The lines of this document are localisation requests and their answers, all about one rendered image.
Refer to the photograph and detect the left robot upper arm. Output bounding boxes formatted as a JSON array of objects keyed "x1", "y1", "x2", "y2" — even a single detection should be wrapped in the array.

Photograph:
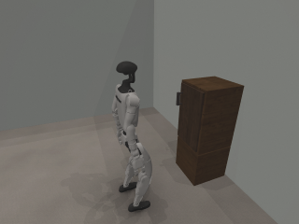
[{"x1": 111, "y1": 84, "x2": 121, "y2": 115}]

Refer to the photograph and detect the robot right foot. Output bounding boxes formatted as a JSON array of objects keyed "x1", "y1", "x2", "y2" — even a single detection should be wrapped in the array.
[{"x1": 128, "y1": 201, "x2": 150, "y2": 212}]

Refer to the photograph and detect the robot right forearm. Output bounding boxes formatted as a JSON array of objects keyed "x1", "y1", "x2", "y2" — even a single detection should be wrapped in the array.
[{"x1": 125, "y1": 125, "x2": 140, "y2": 160}]

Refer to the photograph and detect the robot left foot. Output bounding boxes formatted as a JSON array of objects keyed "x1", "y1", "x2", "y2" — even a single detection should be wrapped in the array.
[{"x1": 119, "y1": 182, "x2": 137, "y2": 193}]

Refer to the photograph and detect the cupboard door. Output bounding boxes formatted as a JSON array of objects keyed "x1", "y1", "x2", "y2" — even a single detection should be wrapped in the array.
[{"x1": 178, "y1": 82, "x2": 205, "y2": 152}]

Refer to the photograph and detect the robot left hand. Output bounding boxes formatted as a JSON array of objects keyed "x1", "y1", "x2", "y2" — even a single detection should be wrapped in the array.
[{"x1": 116, "y1": 130, "x2": 122, "y2": 145}]

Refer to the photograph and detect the robot foot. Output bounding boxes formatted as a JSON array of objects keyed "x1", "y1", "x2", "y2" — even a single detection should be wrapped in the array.
[
  {"x1": 128, "y1": 201, "x2": 150, "y2": 212},
  {"x1": 119, "y1": 182, "x2": 137, "y2": 193}
]

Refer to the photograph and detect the handle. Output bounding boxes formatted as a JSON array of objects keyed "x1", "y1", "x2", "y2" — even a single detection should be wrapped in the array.
[{"x1": 176, "y1": 91, "x2": 183, "y2": 105}]

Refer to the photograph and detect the right robot upper arm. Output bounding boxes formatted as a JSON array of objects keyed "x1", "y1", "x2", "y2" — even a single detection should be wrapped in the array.
[{"x1": 123, "y1": 93, "x2": 140, "y2": 132}]

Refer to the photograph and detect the robot right hand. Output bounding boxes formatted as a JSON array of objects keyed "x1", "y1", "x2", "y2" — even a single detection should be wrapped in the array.
[{"x1": 132, "y1": 157, "x2": 146, "y2": 176}]

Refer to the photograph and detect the robot left forearm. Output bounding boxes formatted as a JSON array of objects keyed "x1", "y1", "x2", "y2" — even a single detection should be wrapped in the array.
[{"x1": 112, "y1": 111, "x2": 123, "y2": 131}]

